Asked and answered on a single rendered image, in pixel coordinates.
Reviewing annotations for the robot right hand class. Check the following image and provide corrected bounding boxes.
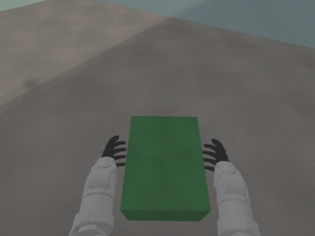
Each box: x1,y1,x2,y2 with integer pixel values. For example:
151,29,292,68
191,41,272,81
202,139,229,172

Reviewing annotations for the carton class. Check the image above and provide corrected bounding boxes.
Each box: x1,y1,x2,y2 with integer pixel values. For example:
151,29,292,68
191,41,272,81
120,116,211,221

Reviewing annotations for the robot left hand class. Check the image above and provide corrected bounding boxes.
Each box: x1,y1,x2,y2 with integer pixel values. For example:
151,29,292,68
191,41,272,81
101,135,127,167

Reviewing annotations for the right robot forearm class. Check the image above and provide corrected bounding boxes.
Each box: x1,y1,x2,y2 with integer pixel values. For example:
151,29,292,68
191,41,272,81
213,161,261,236

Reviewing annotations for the left robot forearm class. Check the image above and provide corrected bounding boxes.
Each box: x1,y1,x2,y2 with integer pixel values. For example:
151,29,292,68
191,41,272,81
68,156,117,236

